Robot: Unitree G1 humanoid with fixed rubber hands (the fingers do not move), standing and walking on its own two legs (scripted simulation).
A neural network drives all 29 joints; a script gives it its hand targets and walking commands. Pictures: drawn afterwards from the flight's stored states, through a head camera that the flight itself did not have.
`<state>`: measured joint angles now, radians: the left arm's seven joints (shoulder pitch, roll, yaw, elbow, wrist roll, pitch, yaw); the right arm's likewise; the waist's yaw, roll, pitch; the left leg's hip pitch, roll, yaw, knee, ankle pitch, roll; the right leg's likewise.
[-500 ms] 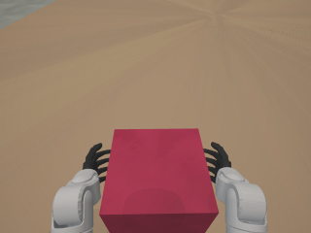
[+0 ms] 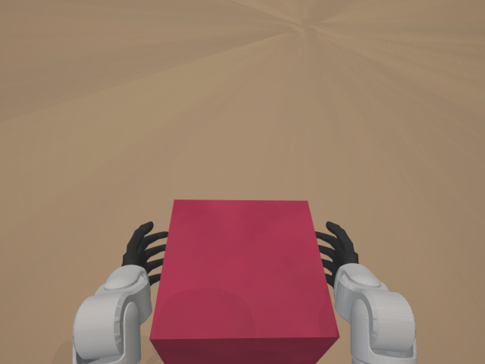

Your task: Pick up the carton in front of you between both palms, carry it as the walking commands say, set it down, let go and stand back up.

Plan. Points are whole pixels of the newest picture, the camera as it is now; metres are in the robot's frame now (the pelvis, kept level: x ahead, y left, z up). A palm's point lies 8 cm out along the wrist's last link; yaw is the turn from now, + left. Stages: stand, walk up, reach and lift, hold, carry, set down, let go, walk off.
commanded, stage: carry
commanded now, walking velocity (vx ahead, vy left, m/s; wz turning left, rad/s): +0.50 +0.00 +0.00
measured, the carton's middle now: (239, 295) +0.24 +0.00 +0.00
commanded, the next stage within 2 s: none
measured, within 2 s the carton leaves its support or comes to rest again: neither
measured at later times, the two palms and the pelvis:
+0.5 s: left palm (174, 149) +0.51 +0.13 +0.08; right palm (312, 150) +0.53 -0.17 +0.07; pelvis +0.28 -0.03 +0.00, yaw +3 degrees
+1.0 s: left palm (168, 121) +0.60 +0.15 +0.09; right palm (297, 121) +0.62 -0.14 +0.09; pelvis +0.37 -0.01 -0.01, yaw +4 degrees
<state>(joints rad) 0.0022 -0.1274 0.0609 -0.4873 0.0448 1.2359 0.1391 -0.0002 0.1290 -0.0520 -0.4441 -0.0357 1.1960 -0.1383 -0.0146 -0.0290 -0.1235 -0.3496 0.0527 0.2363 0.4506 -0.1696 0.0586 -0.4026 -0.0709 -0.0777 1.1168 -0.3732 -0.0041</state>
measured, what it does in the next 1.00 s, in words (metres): walks ahead: right foot, then left foot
